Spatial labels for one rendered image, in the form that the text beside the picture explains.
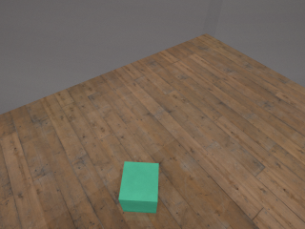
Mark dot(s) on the carton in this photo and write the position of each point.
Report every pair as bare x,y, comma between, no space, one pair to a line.
139,187

